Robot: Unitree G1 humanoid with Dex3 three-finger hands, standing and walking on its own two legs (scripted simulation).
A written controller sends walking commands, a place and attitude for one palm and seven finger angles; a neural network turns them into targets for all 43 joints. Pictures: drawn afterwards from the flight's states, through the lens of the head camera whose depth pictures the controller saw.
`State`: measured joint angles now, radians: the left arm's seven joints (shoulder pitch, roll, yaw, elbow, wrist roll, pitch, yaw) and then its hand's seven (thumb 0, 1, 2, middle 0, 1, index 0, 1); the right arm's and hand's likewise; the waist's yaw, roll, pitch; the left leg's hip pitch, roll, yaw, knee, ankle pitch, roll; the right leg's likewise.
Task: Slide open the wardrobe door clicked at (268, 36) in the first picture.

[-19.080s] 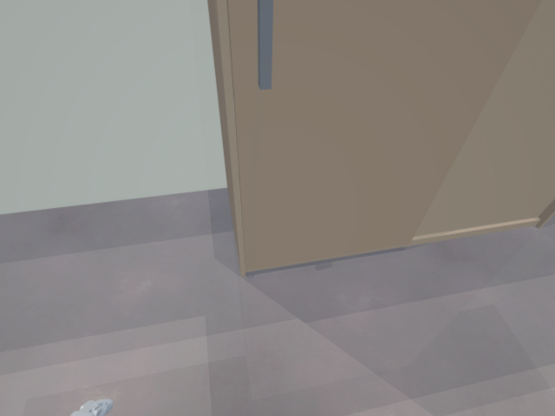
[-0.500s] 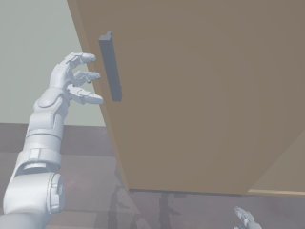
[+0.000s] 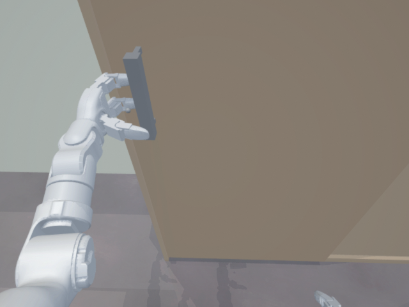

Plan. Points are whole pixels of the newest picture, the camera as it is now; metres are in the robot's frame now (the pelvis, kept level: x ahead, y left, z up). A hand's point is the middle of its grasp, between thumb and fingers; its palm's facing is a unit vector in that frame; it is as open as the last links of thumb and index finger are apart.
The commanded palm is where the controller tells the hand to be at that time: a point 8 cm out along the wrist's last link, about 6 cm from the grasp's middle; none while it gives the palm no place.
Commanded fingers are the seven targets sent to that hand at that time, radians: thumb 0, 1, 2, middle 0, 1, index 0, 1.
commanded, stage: feel for the door with the fingertips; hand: left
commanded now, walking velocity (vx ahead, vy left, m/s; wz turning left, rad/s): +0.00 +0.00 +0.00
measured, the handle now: (144, 95) +0.48 +0.14 +0.20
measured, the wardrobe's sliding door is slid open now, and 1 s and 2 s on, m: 0.00 0.00 0.00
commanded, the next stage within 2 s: slide the fingers in behind the handle in 0.46 s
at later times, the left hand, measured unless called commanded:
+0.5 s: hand (122, 105) +0.43 +0.17 +0.21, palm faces +0.00 -1.00 +0.00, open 13.9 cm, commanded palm +0.41 +0.22 +0.20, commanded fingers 0.00 -0.50 0.30 -0.30 -1.20 -0.30 -1.20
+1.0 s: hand (134, 110) +0.42 +0.15 +0.20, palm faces -0.04 -1.00 +0.00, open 14.0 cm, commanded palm +0.40 +0.21 +0.20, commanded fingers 0.00 -0.50 0.30 -0.30 -1.20 -0.30 -1.20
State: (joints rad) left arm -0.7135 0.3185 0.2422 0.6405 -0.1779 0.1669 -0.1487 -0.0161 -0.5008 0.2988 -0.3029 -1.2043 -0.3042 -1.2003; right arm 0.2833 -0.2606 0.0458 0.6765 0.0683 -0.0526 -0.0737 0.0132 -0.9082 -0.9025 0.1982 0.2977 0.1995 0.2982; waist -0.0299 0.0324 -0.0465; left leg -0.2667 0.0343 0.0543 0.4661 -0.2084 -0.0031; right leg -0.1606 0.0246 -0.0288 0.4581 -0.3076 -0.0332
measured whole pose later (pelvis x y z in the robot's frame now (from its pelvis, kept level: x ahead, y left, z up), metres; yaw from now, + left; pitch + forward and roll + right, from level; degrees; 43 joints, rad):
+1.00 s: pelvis -0.02 +0.01 +0.00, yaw +0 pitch +1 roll +0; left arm -0.81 0.29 0.19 0.77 -0.17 0.06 -0.13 -0.02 -0.50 0.30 -0.31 -1.21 -0.31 -1.20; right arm 0.32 -0.26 0.04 0.70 0.07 -0.11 -0.06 0.01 -0.91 -0.90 0.20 0.30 0.20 0.30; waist -0.04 0.03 -0.04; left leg -0.32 0.03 0.05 0.49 -0.20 0.01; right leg -0.20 0.02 -0.03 0.48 -0.29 -0.02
